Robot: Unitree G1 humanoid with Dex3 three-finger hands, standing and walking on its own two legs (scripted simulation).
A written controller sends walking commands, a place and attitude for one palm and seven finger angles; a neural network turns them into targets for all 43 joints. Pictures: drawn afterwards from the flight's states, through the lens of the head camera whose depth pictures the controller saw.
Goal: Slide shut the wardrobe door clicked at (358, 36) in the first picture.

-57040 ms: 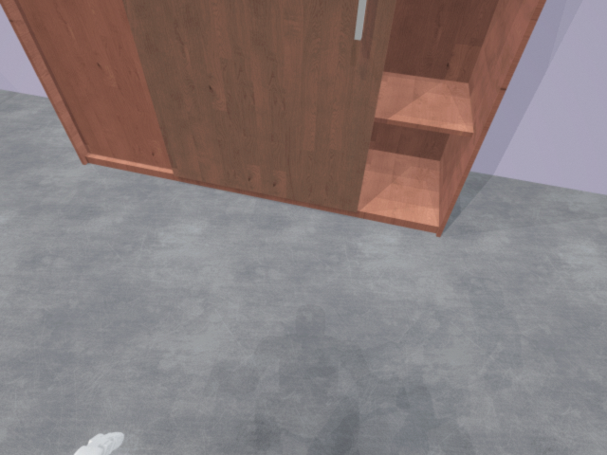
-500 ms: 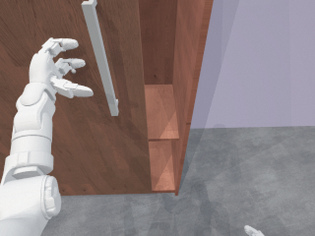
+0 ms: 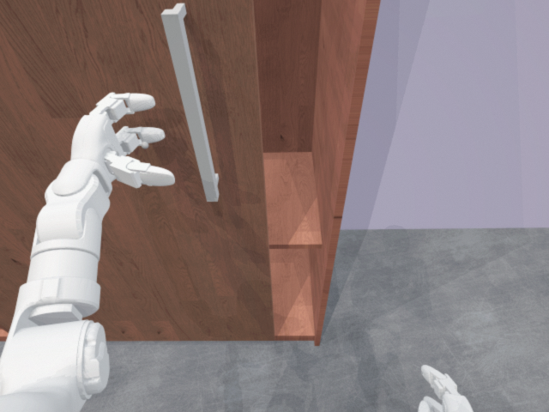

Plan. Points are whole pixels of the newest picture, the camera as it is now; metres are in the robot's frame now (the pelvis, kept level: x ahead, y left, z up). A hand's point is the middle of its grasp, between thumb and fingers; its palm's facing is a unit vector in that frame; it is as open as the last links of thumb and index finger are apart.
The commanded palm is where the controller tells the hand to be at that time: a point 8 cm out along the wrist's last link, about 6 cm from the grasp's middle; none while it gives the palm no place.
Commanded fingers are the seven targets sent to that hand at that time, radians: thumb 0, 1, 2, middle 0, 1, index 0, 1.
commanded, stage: move the hooked fingers beside the handle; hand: left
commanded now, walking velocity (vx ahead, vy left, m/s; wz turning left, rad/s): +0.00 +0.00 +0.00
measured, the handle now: (199, 118) +0.49 +0.14 +0.21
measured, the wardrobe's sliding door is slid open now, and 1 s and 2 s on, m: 0.14 0.14 0.14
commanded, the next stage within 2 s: none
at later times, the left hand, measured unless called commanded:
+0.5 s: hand (141, 133) +0.42 +0.20 +0.23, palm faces +0.07 -1.00 -0.01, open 14.0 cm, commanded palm +0.40 +0.25 +0.21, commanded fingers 0.00 -0.50 0.30 -0.30 -1.20 -0.30 -1.20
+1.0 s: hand (142, 134) +0.43 +0.21 +0.22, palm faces +0.07 -1.00 -0.01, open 14.0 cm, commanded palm +0.40 +0.25 +0.21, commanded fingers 0.00 -0.50 0.30 -0.30 -1.20 -0.30 -1.20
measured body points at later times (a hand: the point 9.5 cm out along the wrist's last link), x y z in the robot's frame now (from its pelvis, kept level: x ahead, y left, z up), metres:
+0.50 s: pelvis +0.00 +0.00 +0.00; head +0.00 -0.02 +0.45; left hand +0.41 +0.25 +0.23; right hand +0.11 -0.26 -0.11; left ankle +0.03 +0.13 -0.74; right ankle -0.04 -0.12 -0.74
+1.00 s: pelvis +0.01 +0.00 +0.00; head +0.00 -0.02 +0.45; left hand +0.42 +0.26 +0.22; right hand +0.13 -0.26 -0.11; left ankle +0.03 +0.13 -0.74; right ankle -0.04 -0.12 -0.74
